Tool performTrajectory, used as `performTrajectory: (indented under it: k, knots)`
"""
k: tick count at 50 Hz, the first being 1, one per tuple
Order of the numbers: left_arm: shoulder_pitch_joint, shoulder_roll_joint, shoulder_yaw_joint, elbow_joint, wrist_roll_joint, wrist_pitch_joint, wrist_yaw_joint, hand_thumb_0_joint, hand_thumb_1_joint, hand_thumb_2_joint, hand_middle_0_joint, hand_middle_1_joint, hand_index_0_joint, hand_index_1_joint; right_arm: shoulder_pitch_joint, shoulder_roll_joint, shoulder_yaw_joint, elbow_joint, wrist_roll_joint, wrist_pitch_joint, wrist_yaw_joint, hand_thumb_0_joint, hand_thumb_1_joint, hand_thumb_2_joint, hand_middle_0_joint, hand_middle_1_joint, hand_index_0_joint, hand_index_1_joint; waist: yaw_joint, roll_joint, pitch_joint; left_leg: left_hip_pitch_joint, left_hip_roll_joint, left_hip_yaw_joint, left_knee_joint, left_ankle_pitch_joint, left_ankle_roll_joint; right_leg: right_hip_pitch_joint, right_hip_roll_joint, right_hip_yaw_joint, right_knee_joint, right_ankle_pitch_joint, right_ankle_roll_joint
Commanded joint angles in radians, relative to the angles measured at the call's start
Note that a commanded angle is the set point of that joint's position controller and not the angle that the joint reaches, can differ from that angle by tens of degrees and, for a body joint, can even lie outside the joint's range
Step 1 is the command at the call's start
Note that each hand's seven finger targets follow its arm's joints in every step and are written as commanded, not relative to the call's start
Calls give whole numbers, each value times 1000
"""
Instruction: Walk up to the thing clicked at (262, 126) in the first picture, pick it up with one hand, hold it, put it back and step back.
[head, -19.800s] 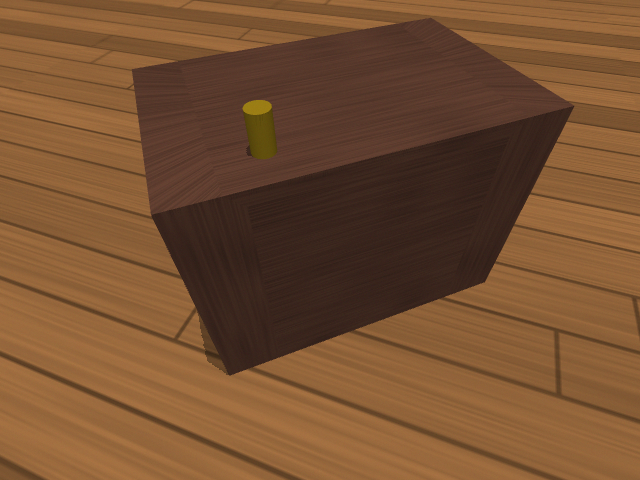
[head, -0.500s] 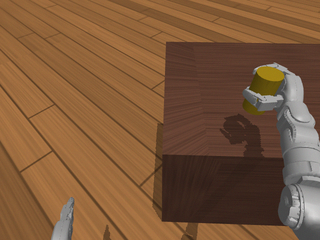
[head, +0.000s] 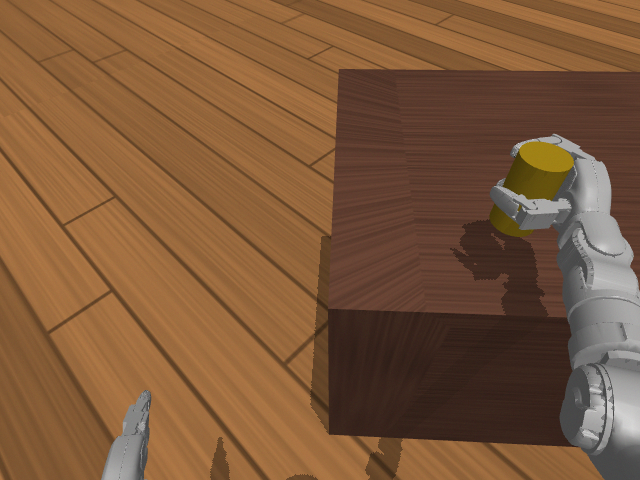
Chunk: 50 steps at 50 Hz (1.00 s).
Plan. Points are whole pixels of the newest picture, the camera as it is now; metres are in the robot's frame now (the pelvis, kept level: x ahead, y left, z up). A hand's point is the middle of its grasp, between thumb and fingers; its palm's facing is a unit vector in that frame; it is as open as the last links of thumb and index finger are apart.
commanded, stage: lower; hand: right
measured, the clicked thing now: (527, 191) +0.45 -0.21 +0.13
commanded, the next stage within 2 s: loosen in 1.06 s
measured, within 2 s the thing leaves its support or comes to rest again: rests again in 0.94 s
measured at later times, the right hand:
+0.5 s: hand (510, 208) +0.47 -0.21 +0.08, palm faces +0.14 +0.99 +0.02, open 8.7 cm
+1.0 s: hand (502, 221) +0.47 -0.21 +0.05, palm faces +0.15 +0.99 +0.01, open 8.7 cm
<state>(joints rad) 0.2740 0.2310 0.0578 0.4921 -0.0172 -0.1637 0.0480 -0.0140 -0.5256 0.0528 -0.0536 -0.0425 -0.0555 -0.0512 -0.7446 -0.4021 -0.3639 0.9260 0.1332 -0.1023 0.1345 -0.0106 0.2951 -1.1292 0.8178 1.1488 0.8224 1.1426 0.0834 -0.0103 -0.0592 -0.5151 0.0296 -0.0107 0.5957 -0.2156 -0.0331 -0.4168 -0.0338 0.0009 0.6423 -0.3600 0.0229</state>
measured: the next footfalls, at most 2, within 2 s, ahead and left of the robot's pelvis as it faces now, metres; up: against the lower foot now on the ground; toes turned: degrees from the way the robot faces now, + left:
none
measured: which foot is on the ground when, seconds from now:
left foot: down 0.00-1.00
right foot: down 0.00-1.00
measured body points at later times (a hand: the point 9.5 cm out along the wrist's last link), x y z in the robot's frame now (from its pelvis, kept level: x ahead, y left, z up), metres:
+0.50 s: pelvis -0.01 +0.00 -0.02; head +0.06 -0.01 +0.43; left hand +0.14 +0.27 -0.07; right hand +0.45 -0.26 +0.08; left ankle +0.05 +0.14 -0.72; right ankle -0.03 -0.13 -0.72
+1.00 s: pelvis -0.01 +0.00 -0.03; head +0.07 -0.01 +0.41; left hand +0.14 +0.27 -0.07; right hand +0.46 -0.26 +0.05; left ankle +0.05 +0.14 -0.72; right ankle -0.03 -0.13 -0.72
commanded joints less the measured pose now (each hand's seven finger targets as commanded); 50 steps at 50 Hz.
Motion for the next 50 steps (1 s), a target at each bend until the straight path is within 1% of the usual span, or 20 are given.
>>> performTrajectory:
  k: [1, 5, 12, 15, 18, 20, 23, 26, 28, 31, 32, 34, 37, 38, 39, 41, 44, 47, 49, 50]
  knots:
    - [-53, 145, 61, -172, 2, -46, 6, 0, -548, 51, -51, -43, -47, -47, -465, -252, -45, -203, 17, -107, 4, 0, -316, -1291, 1302, 1410, 1336, 1410, 11, -4, -379, 218, -24, 28, -12, 241, 26, 50, 28, -20, -51, 290, -23]
    - [-21, 114, 28, -193, 3, -38, 3, 0, -549, 57, -49, -44, -45, -48, -493, -281, -55, -222, 13, -153, 2, 0, -315, -1300, 1317, 1424, 1351, 1424, 13, -17, -403, 216, -26, 27, 11, 233, 25, 30, 28, -19, -29, 276, -24]
    - [-37, 158, 59, -218, 11, -40, 16, 0, -554, 64, -50, -46, -45, -50, -532, -320, -72, -240, 7, -194, -5, 0, -315, -1322, 1327, 1444, 1363, 1444, 30, -73, -496, 179, -23, 17, 49, 237, 27, 35, 27, -16, 18, 278, -21]
    - [-22, 136, 37, -201, 12, -37, 12, 0, -548, 57, -51, -46, -48, -49, -464, -276, -52, -152, 7, -200, -7, 0, -314, -1329, 1330, 1451, 1367, 1451, 27, -60, -412, 132, -27, 23, 46, 173, 26, -13, 26, -12, 20, 218, -24]
    - [-64, 172, 55, -292, 13, -47, 17, 0, -551, 60, -50, -45, -45, -49, -539, -304, -53, -194, 0, -222, -8, 0, -311, -1315, 1319, 1435, 1354, 1435, 43, -72, -524, 152, -31, 29, 74, 228, 29, 27, 19, -6, 39, 298, -15]
    - [50, 129, 31, -197, 12, -33, 10, 0, -552, 62, -51, -47, -46, -51, -434, -248, -35, -62, 0, -211, -1, 0, -316, -1325, 1323, 1444, 1360, 1444, 54, -29, -395, 104, -31, 29, 76, 214, 25, -41, 26, -8, 52, 265, -24]
    - [-32, 173, 60, -311, 15, -40, 11, 0, -546, 55, -51, -45, -47, -48, -554, -329, -75, -201, 0, -239, -4, 0, -296, -1314, 1314, 1435, 1351, 1435, 49, -59, -507, 128, -30, 29, 91, 219, 25, -7, 22, -5, 55, 277, -22]
    - [74, 111, 16, -228, 19, -27, -7, 0, -547, 55, -51, -46, -48, -49, -437, -247, -46, -57, -5, -232, 3, 0, -311, -1313, 1308, 1428, 1343, 1428, 45, -88, -394, 55, -34, 27, 113, 203, 34, -63, 25, -4, 74, 295, -10]
    - [-8, 191, 78, -348, 18, -36, 2, 0, -553, 57, -51, -44, -45, -49, -536, -345, -91, -195, -9, -254, 2, 0, -320, -1302, 1304, 1417, 1337, 1417, 49, -90, -541, 103, -32, 27, 132, 260, 36, -4, 20, 2, 89, 369, -8]
    - [76, 148, 57, -264, 25, -22, -9, 0, -551, 59, -50, -47, -46, -52, -508, -262, -54, -120, -7, -246, 9, 0, -319, -1320, 1315, 1435, 1350, 1436, 60, -115, -442, 29, -36, 31, 143, 216, 38, -46, 20, 3, 101, 342, -5]
    - [44, 145, 53, -293, 21, -26, -11, 0, -553, 60, -51, -47, -46, -52, -511, -260, -61, -130, -3, -250, 7, 0, -313, -1314, 1306, 1428, 1341, 1428, 54, -92, -469, 47, -35, 30, 145, 209, 37, -52, 20, 6, 103, 327, -9]
    - [-30, 195, 83, -390, 20, -35, -2, 0, -561, 63, -51, -44, -44, -52, -573, -344, -100, -213, -8, -264, 2, 0, -320, -1316, 1308, 1429, 1343, 1429, 49, -86, -581, 95, -30, 25, 151, 234, 34, -27, 20, 3, 114, 323, -12]
    - [82, 148, 59, -305, 25, -23, -6, 0, -560, 65, -50, -47, -44, -53, -489, -238, -42, -53, -15, -251, 6, 0, -321, -1335, 1323, 1448, 1359, 1449, 84, -74, -435, 6, -37, 35, 149, 178, 34, -78, 22, 4, 119, 265, -15]
    - [97, 136, 38, -285, 24, -21, -9, 0, -558, 63, -50, -45, -43, -52, -459, -232, -50, -38, -10, -250, 9, 0, -319, -1324, 1317, 1438, 1351, 1439, 70, -62, -420, -8, -38, 37, 148, 153, 35, -94, 18, 11, 114, 262, -15]
    - [45, 125, 18, -320, 23, -25, -11, 0, -558, 61, -50, -44, -43, -51, -493, -271, -66, -86, -12, -261, 9, 0, -332, -1322, 1319, 1436, 1351, 1436, 56, -82, -456, -2, -37, 35, 157, 156, 37, -95, 18, 13, 119, 274, -13]
    - [17, 176, 70, -371, 29, -26, -3, 0, -558, 60, -50, -41, -42, -49, -573, -351, -98, -162, -23, -273, 5, 0, -325, -1336, 1331, 1453, 1365, 1453, 55, -109, -532, 12, -36, 29, 167, 169, 36, -64, 18, 8, 130, 273, -13]
    - [84, 147, 45, -327, 29, -19, -11, 0, -549, 54, -52, -45, -48, -49, -476, -296, -86, -42, -17, -265, 6, 0, -309, -1335, 1312, 1445, 1349, 1446, 61, -63, -432, -4, -33, 29, 163, 119, 31, -148, 25, 4, 136, 182, -22]
    - [12, 187, 74, -448, 27, -28, -1, 0, -554, 56, -50, -43, -45, -48, -564, -366, -110, -161, -26, -284, 3, 0, -298, -1327, 1310, 1440, 1346, 1441, 65, -70, -581, 96, -24, 12, 176, 164, 28, -145, 29, -7, 150, 180, -27]
    - [109, 148, 47, -354, 31, -17, -9, 0, -554, 57, -49, -44, -43, -49, -479, -277, -70, -53, -21, -271, 10, 0, -294, -1311, 1301, 1426, 1335, 1426, 69, -70, -443, 23, -30, 24, 182, 134, 32, -194, 30, -3, 148, 165, -24]
    - [96, 140, 40, -363, 28, -19, -11, 0, -549, 54, -50, -46, -47, -49, -470, -273, -77, -42, -18, -272, 10, 0, -297, -1320, 1302, 1432, 1337, 1432, 70, -63, -453, 14, -31, 23, 183, 138, 32, -181, 30, 1, 153, 176, -23]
